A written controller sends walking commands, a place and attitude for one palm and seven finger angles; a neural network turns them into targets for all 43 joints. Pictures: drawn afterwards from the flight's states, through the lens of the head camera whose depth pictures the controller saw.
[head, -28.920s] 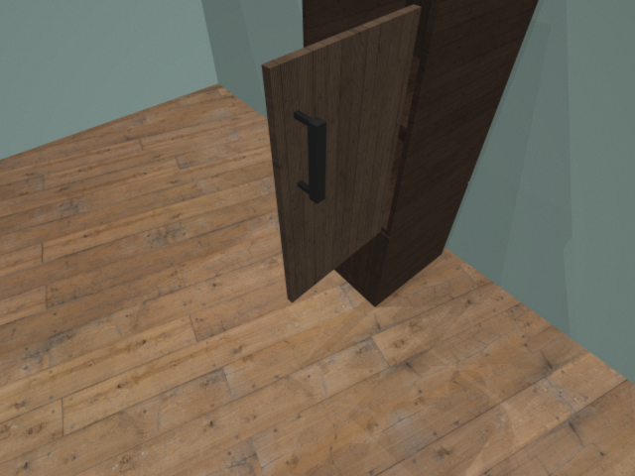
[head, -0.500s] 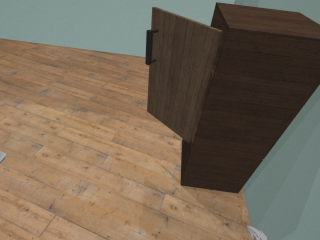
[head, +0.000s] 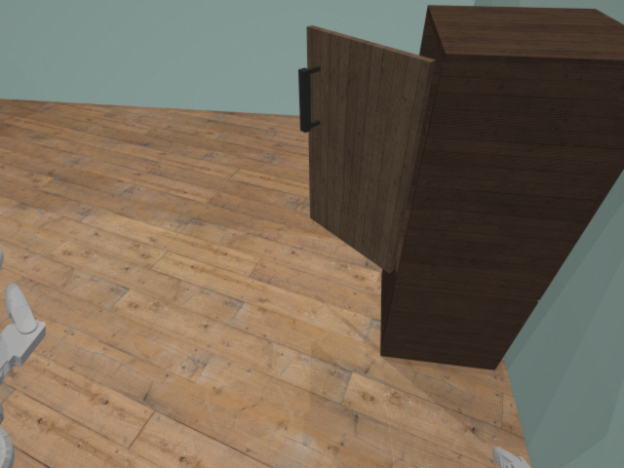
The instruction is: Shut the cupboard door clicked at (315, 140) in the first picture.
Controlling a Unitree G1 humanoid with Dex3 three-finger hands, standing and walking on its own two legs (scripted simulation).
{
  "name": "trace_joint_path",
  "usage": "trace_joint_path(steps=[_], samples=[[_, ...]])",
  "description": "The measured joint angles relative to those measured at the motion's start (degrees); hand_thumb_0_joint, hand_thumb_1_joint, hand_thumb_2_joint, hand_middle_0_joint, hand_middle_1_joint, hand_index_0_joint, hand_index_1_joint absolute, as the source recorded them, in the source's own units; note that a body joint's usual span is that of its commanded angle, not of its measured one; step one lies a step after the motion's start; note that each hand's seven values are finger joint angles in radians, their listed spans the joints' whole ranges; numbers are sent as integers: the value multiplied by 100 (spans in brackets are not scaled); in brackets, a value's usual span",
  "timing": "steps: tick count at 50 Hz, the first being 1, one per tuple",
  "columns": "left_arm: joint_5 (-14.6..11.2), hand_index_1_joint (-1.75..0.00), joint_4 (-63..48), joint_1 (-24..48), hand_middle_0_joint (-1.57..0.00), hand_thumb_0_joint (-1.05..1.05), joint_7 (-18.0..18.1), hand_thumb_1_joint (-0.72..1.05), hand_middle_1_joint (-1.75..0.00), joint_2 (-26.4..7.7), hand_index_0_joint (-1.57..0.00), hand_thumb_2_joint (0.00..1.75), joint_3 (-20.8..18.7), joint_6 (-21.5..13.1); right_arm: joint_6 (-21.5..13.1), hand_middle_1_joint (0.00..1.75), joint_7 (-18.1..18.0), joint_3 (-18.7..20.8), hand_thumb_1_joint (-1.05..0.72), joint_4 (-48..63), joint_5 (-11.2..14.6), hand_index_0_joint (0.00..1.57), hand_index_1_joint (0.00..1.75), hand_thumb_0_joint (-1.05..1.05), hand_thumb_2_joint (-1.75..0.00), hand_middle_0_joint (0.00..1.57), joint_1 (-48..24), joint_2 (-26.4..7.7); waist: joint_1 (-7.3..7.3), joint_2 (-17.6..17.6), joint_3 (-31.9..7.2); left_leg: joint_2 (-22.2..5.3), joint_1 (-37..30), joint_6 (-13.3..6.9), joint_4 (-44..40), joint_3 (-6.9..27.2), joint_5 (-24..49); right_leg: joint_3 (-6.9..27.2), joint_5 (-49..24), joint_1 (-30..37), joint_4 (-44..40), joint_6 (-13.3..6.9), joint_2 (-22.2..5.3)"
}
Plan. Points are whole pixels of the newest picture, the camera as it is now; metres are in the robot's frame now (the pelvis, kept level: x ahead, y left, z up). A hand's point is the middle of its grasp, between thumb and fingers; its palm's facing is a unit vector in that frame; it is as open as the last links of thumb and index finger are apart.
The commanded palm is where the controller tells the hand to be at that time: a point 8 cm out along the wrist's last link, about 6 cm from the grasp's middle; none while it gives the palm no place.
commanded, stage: stop stepping back and stand still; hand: left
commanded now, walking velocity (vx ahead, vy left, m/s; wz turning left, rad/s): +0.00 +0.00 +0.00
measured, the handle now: (310, 99) +0.95 +0.07 +0.09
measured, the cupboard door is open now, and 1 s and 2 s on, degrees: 51 51 51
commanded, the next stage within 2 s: let the arm hang, fingers relaxed in 1.04 s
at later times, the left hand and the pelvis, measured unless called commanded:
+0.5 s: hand (48, 319) +0.23 +0.31 +0.14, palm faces +0.39 -0.81 -0.45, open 7.4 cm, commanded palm +0.17 +0.34 +0.17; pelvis +0.02 +0.04 -0.01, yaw -1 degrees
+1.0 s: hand (13, 352) +0.19 +0.31 +0.15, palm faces +0.45 -0.80 -0.40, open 7.4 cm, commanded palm +0.13 +0.35 +0.17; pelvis -0.01 +0.05 +0.00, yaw +0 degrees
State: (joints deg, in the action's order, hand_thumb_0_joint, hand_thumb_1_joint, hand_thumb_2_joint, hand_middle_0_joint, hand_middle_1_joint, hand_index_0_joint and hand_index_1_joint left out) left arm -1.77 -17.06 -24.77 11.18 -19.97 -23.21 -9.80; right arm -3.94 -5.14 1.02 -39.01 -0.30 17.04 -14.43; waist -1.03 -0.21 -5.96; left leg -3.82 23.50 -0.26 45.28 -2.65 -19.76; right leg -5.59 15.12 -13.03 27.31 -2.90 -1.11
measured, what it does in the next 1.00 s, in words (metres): steps on the spot: left foot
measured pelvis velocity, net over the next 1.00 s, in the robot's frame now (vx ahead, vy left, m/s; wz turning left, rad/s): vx -0.01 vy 0.05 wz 0.00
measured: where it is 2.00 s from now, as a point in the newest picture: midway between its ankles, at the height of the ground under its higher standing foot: outside the picture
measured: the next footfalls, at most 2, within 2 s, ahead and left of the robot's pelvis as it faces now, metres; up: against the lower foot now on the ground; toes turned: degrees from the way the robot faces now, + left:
left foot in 0.08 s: +0.04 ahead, +0.16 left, +0.00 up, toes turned +5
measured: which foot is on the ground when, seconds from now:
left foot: up 0.00-0.06, down 0.08-1.00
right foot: down 0.00-1.00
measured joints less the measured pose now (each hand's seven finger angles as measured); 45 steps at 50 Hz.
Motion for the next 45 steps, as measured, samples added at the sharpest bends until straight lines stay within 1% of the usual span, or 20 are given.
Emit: trace_joint_path(steps=[2, 4, 5, 7, 9, 11, 14, 17, 21, 24, 27, 30, 33, 36, 40, 45], samples=[[13, -30, -176, -100, -21, 1, -26, 90, -30, 153, -21, 89, 295, 98, -48, 30, -13, -2, -91, 20, -21, 20, 30, 2, -90, 20, -72, -23, 12, 15, 103, 9, -447, -44, -748, -56, 108, -35, 105, -13, 128, 56, -37], [16, -30, -583, -288, -21, 1, -79, 89, -30, 192, -21, 89, 481, 112, -98, 30, -12, -11, -91, 110, -30, 20, 30, 2, -90, 20, -148, -18, 35, 13, 228, 1, -908, -72, -1470, -23, 392, -92, 261, -73, 369, 114, 8], [19, -30, -784, -359, -21, 1, -101, 89, -30, 113, -21, 89, 483, 91, -105, 30, -18, -11, -91, 110, -28, 20, 30, 2, -90, 20, -237, 69, 56, 143, 323, 44, -976, 19, -1537, -27, 344, -74, 359, -115, 536, 146, -43], [31, -30, -1134, -491, -21, 1, -117, 89, -30, -136, -21, 89, 339, 33, -98, 30, 1, -57, -91, 198, -11, 20, 30, 2, -90, 20, -374, 272, 35, 420, 485, 112, -1037, 155, -1447, -120, 250, 109, 335, -146, 743, 209, -105], [35, -30, -1385, -593, -22, 1, -123, 89, -30, -415, -21, 89, 82, -40, -148, 30, 45, -128, -91, 332, -17, 20, 30, 2, -90, 20, -440, 432, 50, 522, 533, 101, -1064, 195, -1388, -159, 184, 193, 421, -122, 785, 232, -83], [40, -30, -1509, -569, -22, 1, -120, 89, -30, -634, -22, 89, -168, -124, -228, 30, 93, -191, -91, 432, -9, 20, 30, 2, -90, 20, -472, 523, 59, 455, 531, 42, -1040, 195, -1322, -133, 122, 173, 479, 6, 563, 229, -14], [11, -30, -1462, -405, -22, 1, -93, 89, -30, -713, -22, 89, -396, -283, -251, 30, 189, -267, -91, 479, 34, 20, 30, 1, -90, 20, -556, 553, 66, 207, 507, -67, -961, 186, -1241, -88, 55, 130, 327, 86, 292, 223, 101], [-34, -30, -1206, -354, -21, 1, -91, 89, -30, -609, -21, 89, -394, -313, -140, 30, 275, -294, -91, 474, 69, 20, 30, 1, -90, 20, -632, 532, 103, 53, 449, -48, -903, 152, -1218, -129, 29, 171, 302, 35, 264, 273, 80], [-63, -30, -827, -495, -21, 1, -172, 89, -30, -391, -21, 89, -159, -105, 64, 30, 270, -286, -90, 446, 91, 20, 30, 1, -90, 21, -618, 486, 171, 3, 423, 43, -938, 77, -1311, -215, 61, 251, 291, 8, 257, 358, -10], [-67, -30, -796, -652, -21, 1, -232, 89, -30, -297, -21, 89, 1, 55, 146, 30, 219, -267, -91, 454, 96, 20, 30, 1, -90, 21, -529, 467, 198, 71, 476, 81, -958, 37, -1365, -241, 104, 275, 247, 16, 218, 395, -44], [-61, -30, -1042, -712, -21, 1, -252, 89, -30, -311, -21, 89, 64, 101, 135, 30, 162, -251, -91, 449, 84, 20, 30, 1, -90, 21, -424, 452, 193, 198, 570, 103, -950, 16, -1383, -220, 155, 254, 196, 27, 188, 407, -64], [-47, -30, -1338, -729, -22, 1, -225, 89, -30, -396, -21, 89, 0, -6, 83, 30, 136, -230, -91, 445, 70, 20, 30, 1, -90, 20, -349, 431, 188, 269, 626, 98, -914, 5, -1379, -183, 206, 217, 122, 38, 124, 407, -56], [-43, -30, -1476, -733, -22, 1, -185, 89, -30, -504, -22, 89, -152, -160, 34, 30, 130, -205, -91, 439, 68, 20, 30, 2, -90, 20, -315, 403, 195, 254, 617, 85, -876, -1, -1384, -157, 259, 192, 31, 44, 40, 407, -39], [-52, -30, -1362, -736, -22, 1, -160, 89, -30, -532, -22, 89, -269, -253, 10, 30, 134, -182, -91, 426, 81, 20, 30, 2, -90, 20, -304, 369, 196, 166, 551, 77, -855, -12, -1419, -160, 315, 194, -59, 47, -49, 412, -27], [-55, -30, -988, -694, -22, 1, -153, 89, -30, -397, -21, 89, -236, -212, -2, 30, 130, -171, -91, 396, 98, 20, 30, 1, -90, 20, -297, 333, 164, 33, 469, 90, -845, -29, -1494, -177, 399, 210, -148, 30, -121, 423, -35], [-9, -30, -669, -589, -21, 1, -165, 89, -30, -112, -21, 89, 5, -51, -26, 30, 113, -191, -91, 328, 87, 20, 30, 1, -90, 20, -287, 328, 83, -47, 461, 101, -822, -34, -1565, -152, 494, 184, -223, 19, -189, 416, -39]])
